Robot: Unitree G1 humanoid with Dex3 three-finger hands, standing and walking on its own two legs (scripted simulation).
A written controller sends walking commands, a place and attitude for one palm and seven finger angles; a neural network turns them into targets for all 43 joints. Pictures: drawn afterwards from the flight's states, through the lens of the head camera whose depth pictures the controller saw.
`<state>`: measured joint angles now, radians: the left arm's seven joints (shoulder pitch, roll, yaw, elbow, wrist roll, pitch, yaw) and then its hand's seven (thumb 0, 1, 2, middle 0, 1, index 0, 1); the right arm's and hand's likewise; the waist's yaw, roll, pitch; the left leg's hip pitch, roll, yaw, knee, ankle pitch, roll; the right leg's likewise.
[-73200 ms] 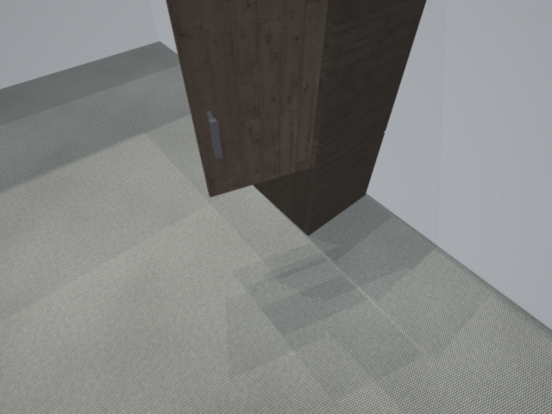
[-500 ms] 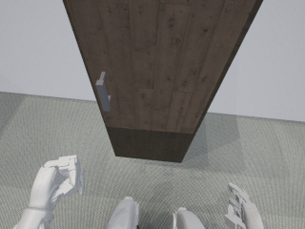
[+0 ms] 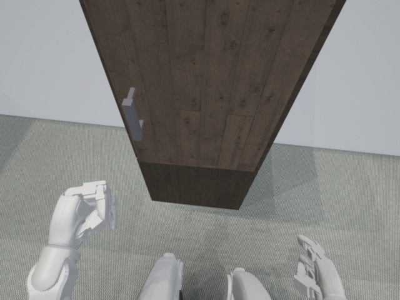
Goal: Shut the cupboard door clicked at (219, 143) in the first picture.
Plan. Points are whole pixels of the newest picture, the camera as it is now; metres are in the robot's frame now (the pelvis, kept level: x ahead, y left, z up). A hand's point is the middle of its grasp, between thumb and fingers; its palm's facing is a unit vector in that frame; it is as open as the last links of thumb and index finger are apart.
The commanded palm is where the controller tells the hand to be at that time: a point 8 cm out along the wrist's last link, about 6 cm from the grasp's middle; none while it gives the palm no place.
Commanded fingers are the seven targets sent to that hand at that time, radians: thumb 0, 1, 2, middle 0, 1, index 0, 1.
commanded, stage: bring the fist close to the handle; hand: left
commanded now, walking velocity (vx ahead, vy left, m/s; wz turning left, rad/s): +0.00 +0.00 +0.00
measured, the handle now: (135, 115) +0.48 +0.19 +0.04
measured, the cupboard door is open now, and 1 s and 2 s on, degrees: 1 1 0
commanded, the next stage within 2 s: push the door shut along its arc in 1.16 s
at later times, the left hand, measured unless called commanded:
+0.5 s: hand (141, 171) +0.34 +0.14 +0.04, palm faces -0.06 -1.00 -0.01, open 3.1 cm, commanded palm +0.33 +0.20 +0.04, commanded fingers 0.00 0.90 0.90 -1.30 -1.50 -1.30 -1.50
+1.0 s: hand (149, 151) +0.40 +0.14 +0.03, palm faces -0.03 -1.00 -0.04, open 3.1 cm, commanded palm +0.37 +0.19 +0.04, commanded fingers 0.00 0.90 0.90 -1.30 -1.50 -1.30 -1.50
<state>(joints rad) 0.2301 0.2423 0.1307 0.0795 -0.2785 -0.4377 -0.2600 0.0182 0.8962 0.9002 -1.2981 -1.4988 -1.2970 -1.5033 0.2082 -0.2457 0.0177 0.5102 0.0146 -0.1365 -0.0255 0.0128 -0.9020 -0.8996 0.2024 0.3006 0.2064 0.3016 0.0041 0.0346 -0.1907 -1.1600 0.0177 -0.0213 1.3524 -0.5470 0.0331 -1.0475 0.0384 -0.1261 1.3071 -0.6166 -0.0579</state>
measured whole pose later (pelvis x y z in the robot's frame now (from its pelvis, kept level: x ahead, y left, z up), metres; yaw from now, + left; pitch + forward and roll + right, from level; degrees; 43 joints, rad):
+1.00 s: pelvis +0.01 +0.00 +0.01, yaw -1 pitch +23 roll -1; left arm -0.35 0.22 0.16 0.68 -0.16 -0.49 -0.12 0.02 0.90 0.90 -1.30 -1.50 -1.29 -1.50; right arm 0.27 -0.25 -0.01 0.60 0.00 0.01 0.02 0.01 -0.90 -0.90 0.20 0.30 0.20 0.30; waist -0.06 0.03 -0.19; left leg -1.14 0.02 0.03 1.26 -0.52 0.04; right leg -1.07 0.04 -0.07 1.26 -0.59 -0.05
